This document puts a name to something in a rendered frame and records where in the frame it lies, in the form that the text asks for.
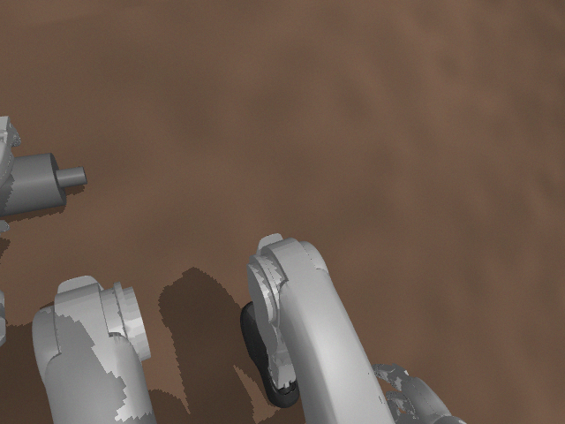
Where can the right robot foot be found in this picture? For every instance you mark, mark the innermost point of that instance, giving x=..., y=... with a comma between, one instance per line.
x=282, y=397

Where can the right robot hand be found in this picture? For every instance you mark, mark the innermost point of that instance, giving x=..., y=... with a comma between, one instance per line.
x=420, y=402

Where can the left robot hand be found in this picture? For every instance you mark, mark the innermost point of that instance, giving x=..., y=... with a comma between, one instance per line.
x=9, y=137

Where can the bottle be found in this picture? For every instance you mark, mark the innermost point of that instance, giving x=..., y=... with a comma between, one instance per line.
x=37, y=183

